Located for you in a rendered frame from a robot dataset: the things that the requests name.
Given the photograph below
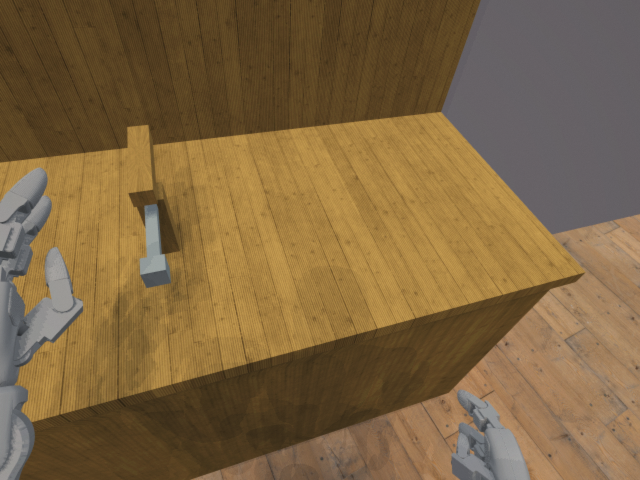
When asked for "counter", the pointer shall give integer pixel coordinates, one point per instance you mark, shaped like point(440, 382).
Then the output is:
point(337, 249)

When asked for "tap lever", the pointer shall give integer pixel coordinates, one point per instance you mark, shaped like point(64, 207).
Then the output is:
point(154, 269)

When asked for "left robot hand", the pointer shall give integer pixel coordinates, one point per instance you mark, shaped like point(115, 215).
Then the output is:
point(23, 213)

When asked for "left robot forearm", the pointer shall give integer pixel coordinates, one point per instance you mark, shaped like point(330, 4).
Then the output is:
point(17, 434)

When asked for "right robot hand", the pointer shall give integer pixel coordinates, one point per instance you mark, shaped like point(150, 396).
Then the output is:
point(497, 455)

